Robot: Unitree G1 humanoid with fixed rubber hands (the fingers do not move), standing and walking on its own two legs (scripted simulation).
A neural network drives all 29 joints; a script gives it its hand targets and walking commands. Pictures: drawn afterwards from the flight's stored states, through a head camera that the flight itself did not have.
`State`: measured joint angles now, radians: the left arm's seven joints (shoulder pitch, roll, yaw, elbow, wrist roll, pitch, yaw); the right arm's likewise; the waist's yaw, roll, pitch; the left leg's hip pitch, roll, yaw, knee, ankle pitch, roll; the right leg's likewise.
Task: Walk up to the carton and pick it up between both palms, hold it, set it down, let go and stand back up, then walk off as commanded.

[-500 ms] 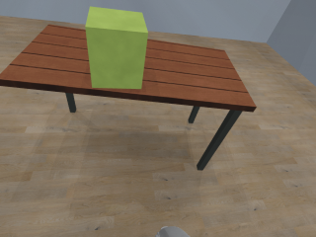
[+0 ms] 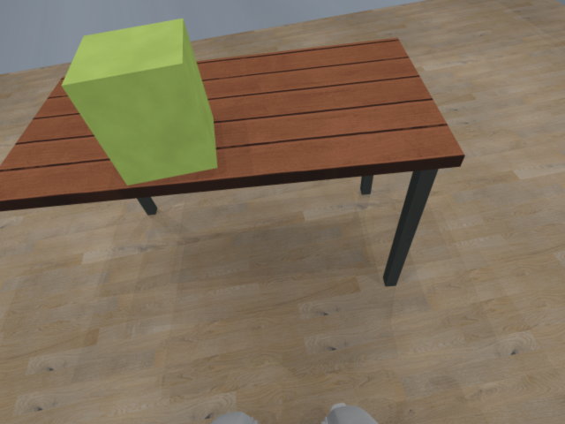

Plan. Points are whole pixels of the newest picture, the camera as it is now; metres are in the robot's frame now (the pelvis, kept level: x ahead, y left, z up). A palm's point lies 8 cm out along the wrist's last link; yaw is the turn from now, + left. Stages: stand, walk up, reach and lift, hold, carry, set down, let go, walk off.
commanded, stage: walk up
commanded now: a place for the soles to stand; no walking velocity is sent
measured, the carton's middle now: (154, 105) +0.75 +0.26 +0.06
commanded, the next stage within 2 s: none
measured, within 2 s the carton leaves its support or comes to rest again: neither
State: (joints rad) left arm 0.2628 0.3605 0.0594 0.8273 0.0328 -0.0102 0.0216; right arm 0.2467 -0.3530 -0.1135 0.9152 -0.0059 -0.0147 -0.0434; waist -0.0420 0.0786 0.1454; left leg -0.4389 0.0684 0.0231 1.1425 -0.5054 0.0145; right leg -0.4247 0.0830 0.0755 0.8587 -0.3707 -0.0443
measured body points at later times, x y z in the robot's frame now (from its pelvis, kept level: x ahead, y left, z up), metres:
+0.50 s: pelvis -0.03 +0.03 +0.00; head +0.00 +0.09 +0.44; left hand +0.07 +0.34 -0.15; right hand +0.01 -0.30 -0.08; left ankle +0.01 +0.16 -0.70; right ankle +0.00 -0.11 -0.68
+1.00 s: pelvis -0.03 +0.03 +0.00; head -0.01 +0.01 +0.45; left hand +0.08 +0.35 -0.09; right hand +0.01 -0.28 -0.14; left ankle +0.01 +0.16 -0.70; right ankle +0.00 -0.11 -0.70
